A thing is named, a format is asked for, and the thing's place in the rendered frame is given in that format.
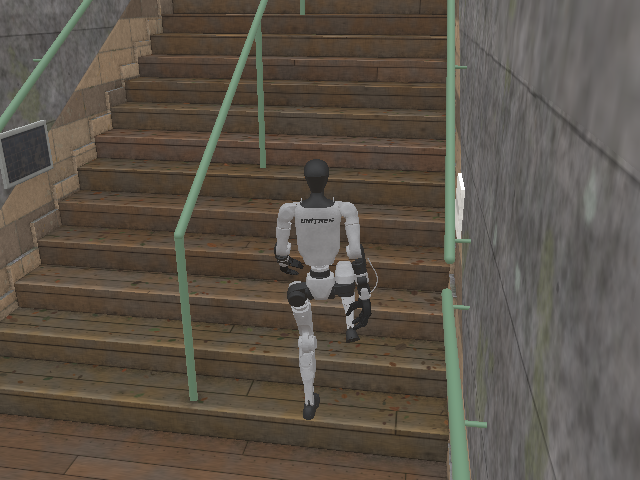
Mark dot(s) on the robot left forearm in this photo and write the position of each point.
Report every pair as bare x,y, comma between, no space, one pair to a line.
282,260

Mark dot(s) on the right robot upper arm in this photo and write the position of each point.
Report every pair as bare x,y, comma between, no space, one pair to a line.
352,227

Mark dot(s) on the right robot hand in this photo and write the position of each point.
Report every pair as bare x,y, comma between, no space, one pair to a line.
364,315

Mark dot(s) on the left robot upper arm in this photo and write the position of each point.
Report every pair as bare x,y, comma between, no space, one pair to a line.
285,215

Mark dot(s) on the right robot foot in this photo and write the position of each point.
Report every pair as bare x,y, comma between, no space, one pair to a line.
351,335

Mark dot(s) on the robot foot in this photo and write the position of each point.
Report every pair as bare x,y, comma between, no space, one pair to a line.
309,411
351,335

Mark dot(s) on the robot right forearm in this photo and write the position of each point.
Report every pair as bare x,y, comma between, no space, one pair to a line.
361,276

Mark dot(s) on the left robot hand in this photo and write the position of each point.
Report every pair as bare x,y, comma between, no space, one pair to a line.
294,263

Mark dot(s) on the left robot foot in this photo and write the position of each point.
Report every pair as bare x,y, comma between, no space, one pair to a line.
309,411

